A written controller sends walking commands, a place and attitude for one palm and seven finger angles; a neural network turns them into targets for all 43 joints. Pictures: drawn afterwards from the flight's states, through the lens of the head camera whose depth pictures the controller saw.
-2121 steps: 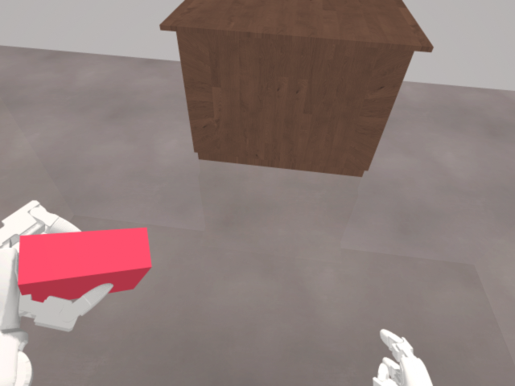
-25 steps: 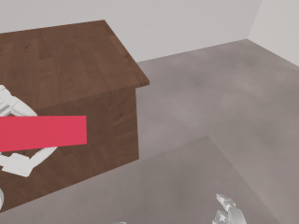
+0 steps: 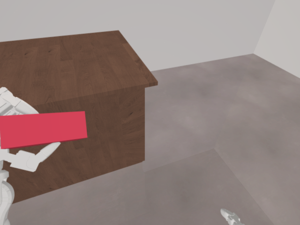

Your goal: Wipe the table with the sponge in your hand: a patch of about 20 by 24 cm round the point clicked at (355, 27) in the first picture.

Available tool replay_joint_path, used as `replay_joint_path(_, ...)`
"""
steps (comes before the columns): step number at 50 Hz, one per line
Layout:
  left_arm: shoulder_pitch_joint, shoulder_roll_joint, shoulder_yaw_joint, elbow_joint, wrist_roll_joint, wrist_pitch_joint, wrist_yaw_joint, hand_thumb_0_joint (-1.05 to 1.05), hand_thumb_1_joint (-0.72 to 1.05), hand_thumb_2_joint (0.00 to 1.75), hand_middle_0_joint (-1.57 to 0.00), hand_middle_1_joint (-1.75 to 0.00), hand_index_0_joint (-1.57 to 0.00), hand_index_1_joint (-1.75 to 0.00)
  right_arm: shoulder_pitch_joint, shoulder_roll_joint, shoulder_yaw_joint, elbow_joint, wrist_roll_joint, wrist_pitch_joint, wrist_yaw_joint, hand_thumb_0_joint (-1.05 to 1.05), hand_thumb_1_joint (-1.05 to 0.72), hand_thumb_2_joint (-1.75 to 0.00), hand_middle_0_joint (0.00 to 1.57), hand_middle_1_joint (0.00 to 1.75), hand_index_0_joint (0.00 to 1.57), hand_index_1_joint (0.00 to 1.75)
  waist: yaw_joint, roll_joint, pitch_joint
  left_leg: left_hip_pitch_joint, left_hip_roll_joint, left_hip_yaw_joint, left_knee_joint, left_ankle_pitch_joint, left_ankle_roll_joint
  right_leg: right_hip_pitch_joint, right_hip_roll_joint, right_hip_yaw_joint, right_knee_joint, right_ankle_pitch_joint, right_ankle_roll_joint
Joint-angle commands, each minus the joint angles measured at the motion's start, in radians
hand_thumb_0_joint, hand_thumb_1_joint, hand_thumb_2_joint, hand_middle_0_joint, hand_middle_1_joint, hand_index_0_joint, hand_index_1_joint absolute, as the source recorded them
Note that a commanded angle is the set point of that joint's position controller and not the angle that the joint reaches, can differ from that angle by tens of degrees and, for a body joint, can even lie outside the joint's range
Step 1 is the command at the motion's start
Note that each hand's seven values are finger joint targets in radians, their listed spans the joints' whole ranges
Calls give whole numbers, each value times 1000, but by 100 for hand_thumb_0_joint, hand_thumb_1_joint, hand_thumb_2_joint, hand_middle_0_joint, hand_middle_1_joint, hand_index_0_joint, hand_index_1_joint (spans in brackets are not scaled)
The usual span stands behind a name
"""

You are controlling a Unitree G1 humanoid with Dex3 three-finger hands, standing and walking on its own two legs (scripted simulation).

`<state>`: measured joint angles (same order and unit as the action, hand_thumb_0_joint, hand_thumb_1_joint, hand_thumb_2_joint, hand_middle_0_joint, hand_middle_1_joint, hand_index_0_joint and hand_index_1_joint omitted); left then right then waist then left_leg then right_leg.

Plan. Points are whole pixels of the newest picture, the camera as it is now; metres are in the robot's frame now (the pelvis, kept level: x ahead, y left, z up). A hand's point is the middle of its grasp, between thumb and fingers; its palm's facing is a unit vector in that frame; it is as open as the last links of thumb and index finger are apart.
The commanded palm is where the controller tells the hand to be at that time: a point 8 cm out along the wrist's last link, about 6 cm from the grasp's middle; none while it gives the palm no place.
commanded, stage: stop stepping back and stand still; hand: left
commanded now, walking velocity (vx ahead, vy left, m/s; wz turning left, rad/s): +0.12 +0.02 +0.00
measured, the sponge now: (58, 129) +0.23 +0.20 +0.22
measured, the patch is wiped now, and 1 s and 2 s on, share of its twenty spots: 1.00 1.00 1.00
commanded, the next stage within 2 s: stand and wait in 0.08 s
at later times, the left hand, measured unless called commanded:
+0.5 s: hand (29, 123) +0.23 +0.25 +0.24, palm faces +0.48 -0.81 -0.34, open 9.3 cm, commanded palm +0.17 +0.29 +0.24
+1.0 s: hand (9, 127) +0.22 +0.29 +0.23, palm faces +0.48 -0.82 -0.30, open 9.3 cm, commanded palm +0.17 +0.32 +0.24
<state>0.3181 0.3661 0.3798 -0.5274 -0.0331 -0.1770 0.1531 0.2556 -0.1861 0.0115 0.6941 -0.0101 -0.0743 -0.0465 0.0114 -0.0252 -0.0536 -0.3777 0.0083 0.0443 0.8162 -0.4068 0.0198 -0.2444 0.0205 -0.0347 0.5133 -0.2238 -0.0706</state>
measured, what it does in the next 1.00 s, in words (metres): steps on the spot: left foot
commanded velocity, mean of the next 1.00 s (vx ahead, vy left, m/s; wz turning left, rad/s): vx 0.00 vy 0.00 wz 0.00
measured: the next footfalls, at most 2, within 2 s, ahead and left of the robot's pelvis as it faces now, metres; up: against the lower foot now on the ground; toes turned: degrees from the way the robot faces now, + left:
left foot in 0.08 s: +0.08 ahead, +0.13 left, +0.00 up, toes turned +1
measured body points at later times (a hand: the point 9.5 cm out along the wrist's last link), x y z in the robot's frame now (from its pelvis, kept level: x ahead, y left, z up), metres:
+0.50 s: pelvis +0.01 +0.01 +0.00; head +0.01 +0.01 +0.45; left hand +0.19 +0.29 +0.25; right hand +0.18 -0.23 -0.09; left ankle +0.04 +0.13 -0.74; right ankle +0.02 -0.08 -0.74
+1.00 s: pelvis +0.01 +0.04 +0.00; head +0.00 +0.05 +0.45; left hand +0.19 +0.33 +0.24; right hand +0.19 -0.18 -0.07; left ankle +0.04 +0.13 -0.74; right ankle +0.02 -0.08 -0.74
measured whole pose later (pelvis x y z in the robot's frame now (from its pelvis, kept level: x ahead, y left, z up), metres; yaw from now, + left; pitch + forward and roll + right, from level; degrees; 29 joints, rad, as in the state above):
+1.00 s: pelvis +0.01 +0.04 +0.00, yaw +0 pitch -1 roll -2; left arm 0.34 0.37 0.39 -0.55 -0.05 -0.18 0.16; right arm 0.19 -0.19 0.03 0.62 0.00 -0.10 -0.05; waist 0.02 0.01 -0.02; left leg -0.27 0.01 0.03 0.50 -0.22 0.03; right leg -0.20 0.03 -0.03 0.40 -0.19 0.00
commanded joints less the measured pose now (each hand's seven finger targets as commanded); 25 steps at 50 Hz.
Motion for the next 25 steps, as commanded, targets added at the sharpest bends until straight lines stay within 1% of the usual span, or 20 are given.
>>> replay_joint_path(1, -179, 207, 98, -185, -13, -57, 27, 0, 10, 130, -120, -160, -120, -160, -151, -121, -28, -184, 2, -62, -28, 0, -90, -90, 20, 30, 20, 30, -24, -21, 18, 226, 16, 18, -304, -29, 28, -193, -202, 229, -211, -420, -42)
replay_joint_path(2, -183, 208, 101, -193, -14, -59, 29, 0, 10, 130, -120, -160, -120, -160, -150, -140, -32, -187, -2, -65, -30, 0, -90, -90, 20, 30, 20, 30, -25, 57, 32, 236, 73, -96, -385, -139, 67, -246, -136, 196, -111, -439, -13)
replay_joint_path(3, -195, 196, 100, -205, -13, -60, 30, 0, 10, 130, -120, -160, -120, -160, -149, -159, -33, -192, -4, -64, -28, 0, -90, -90, 20, 30, 20, 30, -22, 203, 54, 224, 172, -260, -479, -258, 110, -290, -35, 107, 43, -378, 31)
replay_joint_path(4, -210, 194, 103, -213, -11, -57, 33, 0, 10, 130, -120, -160, -120, -160, -151, -164, -39, -207, 5, -62, -29, 0, -90, -90, 20, 30, 20, 30, -22, 283, 21, 155, 287, -401, -576, -325, 148, -217, 28, -14, 264, -261, 72)
replay_joint_path(5, -219, 239, 145, -191, -1, -47, 37, 0, 10, 130, -120, -160, -120, -160, -139, -130, -37, -189, 5, -67, -28, 0, -90, -90, 20, 30, 20, 30, -21, 262, 16, 70, 302, -420, -613, -331, 162, -190, 13, 25, 410, -267, 79)
replay_joint_path(7, -177, 223, 144, -187, 0, -36, 29, 0, 10, 130, -120, -160, -120, -160, -147, -134, -43, -185, 4, -84, -10, 0, -90, -90, 20, 30, 20, 30, -10, 250, 31, 2, 268, -336, -593, -240, 138, -127, -32, 54, 342, -245, 76)
replay_joint_path(9, -128, 197, 125, -206, -6, -30, 22, 0, 10, 130, -120, -160, -120, -160, -158, -132, -36, -197, 14, -95, -5, 0, -90, -90, 20, 30, 20, 30, -3, 244, 18, -61, 202, -203, -538, -213, 89, 37, -14, -2, 142, -191, 83)
replay_joint_path(10, -121, 211, 133, -214, -1, -30, 22, 0, 10, 130, -120, -160, -120, -160, -173, -135, -32, -203, 15, -95, -4, 0, -90, -90, 20, 30, 20, 30, 6, 191, 26, -115, 170, -148, -449, -186, 65, 125, -16, -7, 5, -102, 79)
replay_joint_path(11, -134, 222, 136, -222, -1, -34, 19, 0, 10, 130, -120, -160, -120, -160, -165, -129, -34, -206, 12, -94, -1, 0, -90, -90, 20, 30, 20, 30, -3, 8, 32, -116, 84, -80, -282, -106, 30, 113, -69, 96, -161, -84, 46)
replay_joint_path(12, -150, 244, 150, -231, -7, -37, 17, 0, 10, 130, -120, -160, -120, -160, -172, -128, -41, -209, 10, -96, 3, 0, -90, -90, 20, 30, 20, 30, -17, -183, 10, -91, 13, -23, -81, -22, -1, 50, -216, 354, -274, -93, -27)
replay_joint_path(13, -138, 236, 144, -248, -17, -36, 13, 0, 10, 130, -120, -160, -120, -160, -164, -126, -56, -198, 20, -101, 10, 0, -90, -90, 20, 30, 20, 30, -3, -227, -9, -99, -11, -30, 65, -10, -18, 44, -307, 492, -316, -41, -69)
replay_joint_path(14, -136, 239, 150, -273, -23, -43, 11, 0, 10, 130, -120, -160, -120, -160, -165, -134, -60, -198, 23, -106, 16, 0, -90, -90, 20, 30, 20, 30, -11, -165, -17, -128, -3, -62, 136, -3, -28, 90, -318, 487, -287, 142, -94)
replay_joint_path(15, -132, 234, 147, -291, -25, -55, 12, 0, 10, 130, -120, -160, -120, -160, -157, -121, -51, -193, 25, -110, 16, 0, -90, -90, 20, 30, 20, 30, -13, -68, -32, -115, 11, -76, 120, -19, -26, 125, -330, 428, -230, 303, -118)
replay_joint_path(17, -114, 232, 160, -269, -18, -73, 24, 0, 10, 130, -120, -160, -120, -160, -146, -102, -35, -186, 18, -106, 7, 0, -90, -90, 20, 30, 20, 30, -13, -28, -68, -36, 28, -59, -99, 14, -14, 188, -295, 290, -122, 523, -93)
replay_joint_path(19, -88, 218, 158, -230, -21, -76, 30, 0, 10, 130, -120, -160, -120, -160, -144, -111, -35, -183, 12, -101, -4, 0, -90, -90, 20, 30, 20, 30, -21, -22, -93, 123, 15, -35, -309, 232, -9, 148, -214, 185, -78, 431, -16)
replay_joint_path(20, -79, 209, 146, -233, -27, -78, 30, 0, 10, 130, -120, -160, -120, -160, -155, -125, -40, -189, 15, -98, -7, 0, -90, -90, 20, 30, 20, 30, -6, 31, -95, 187, 55, -82, -360, 351, 6, 98, -152, 150, -70, 292, 22)
replay_joint_path(21, -71, 208, 143, -229, -29, -76, 29, 0, 10, 130, -120, -160, -120, -160, -168, -141, -52, -198, 24, -94, -8, 0, -90, -90, 20, 30, 20, 30, 8, 70, -88, 222, 112, -133, -372, 377, 23, 40, -103, 134, -89, 163, 48)
replay_joint_path(22, -72, 207, 139, -225, -29, -76, 27, 0, 10, 130, -120, -160, -120, -160, -171, -153, -59, -201, 34, -88, -9, 0, -90, -90, 20, 30, 20, 30, 13, 86, -78, 204, 136, -154, -379, 329, 27, 30, -83, 133, -123, 73, 60)
replay_joint_path(23, -70, 203, 134, -209, -28, -67, 22, 0, 10, 130, -120, -160, -120, -160, -169, -162, -63, -212, 40, -85, -5, 0, -90, -90, 20, 30, 20, 30, 9, 62, -50, 178, 124, -147, -357, 324, 21, 33, -72, 145, -142, 81, 60)
replay_joint_path(25, -66, 205, 140, -211, -23, -60, 16, 0, 10, 130, -120, -160, -120, -160, -167, -143, -47, -213, 28, -80, -6, 0, -90, -90, 20, 30, 20, 30, -6, 113, -55, 157, 116, -137, -357, 415, 22, 67, -66, 102, -104, 192, 59)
